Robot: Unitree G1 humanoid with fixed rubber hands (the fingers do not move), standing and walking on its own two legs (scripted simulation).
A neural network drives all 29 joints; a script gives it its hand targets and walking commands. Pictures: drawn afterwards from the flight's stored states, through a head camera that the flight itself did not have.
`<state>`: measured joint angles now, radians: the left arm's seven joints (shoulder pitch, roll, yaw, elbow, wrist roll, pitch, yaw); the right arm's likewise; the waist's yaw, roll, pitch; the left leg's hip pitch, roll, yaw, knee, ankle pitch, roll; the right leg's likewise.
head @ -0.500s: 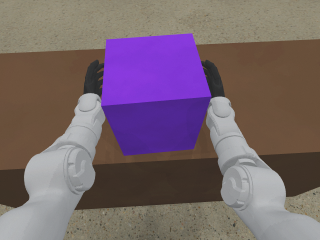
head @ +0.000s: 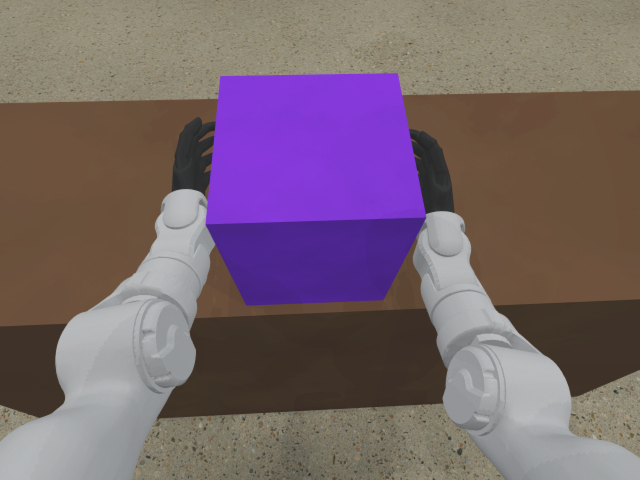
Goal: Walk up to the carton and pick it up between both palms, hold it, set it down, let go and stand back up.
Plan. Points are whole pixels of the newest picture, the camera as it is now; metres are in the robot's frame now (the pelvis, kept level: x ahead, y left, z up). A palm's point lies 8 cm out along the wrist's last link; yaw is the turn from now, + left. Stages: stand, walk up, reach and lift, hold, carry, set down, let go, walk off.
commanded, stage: reach and lift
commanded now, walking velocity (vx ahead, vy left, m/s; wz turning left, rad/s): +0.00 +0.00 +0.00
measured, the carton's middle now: (312, 203) +0.47 +0.01 +0.07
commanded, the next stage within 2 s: none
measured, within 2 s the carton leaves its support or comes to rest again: neither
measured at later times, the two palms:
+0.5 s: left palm (186, 200) +0.44 +0.16 +0.11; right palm (432, 210) +0.42 -0.14 +0.10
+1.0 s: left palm (138, 203) +0.38 +0.18 +0.18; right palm (448, 192) +0.37 -0.12 +0.19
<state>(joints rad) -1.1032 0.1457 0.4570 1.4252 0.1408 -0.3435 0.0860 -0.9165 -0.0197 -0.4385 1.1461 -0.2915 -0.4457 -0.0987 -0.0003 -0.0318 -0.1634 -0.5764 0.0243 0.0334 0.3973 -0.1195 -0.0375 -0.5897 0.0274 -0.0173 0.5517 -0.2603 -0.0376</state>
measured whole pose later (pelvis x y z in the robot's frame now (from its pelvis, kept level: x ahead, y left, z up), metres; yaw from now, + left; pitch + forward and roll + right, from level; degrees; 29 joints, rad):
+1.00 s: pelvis -0.04 +0.00 +0.00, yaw +0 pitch +9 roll +2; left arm -0.94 0.16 0.25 1.15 -0.05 0.08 0.15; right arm -0.92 -0.04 -0.11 1.05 0.03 0.02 -0.15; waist 0.00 -0.03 -0.27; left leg -0.47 0.03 0.03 0.40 -0.09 -0.03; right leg -0.48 0.03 -0.02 0.55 -0.23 -0.04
